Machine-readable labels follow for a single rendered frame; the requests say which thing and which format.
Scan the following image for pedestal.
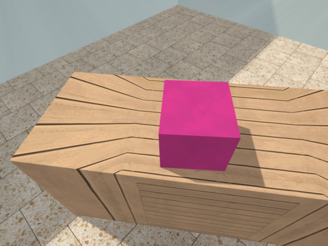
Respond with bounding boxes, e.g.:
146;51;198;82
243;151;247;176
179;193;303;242
10;72;328;246

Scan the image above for carton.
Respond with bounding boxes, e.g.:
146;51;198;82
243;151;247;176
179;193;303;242
158;80;241;171

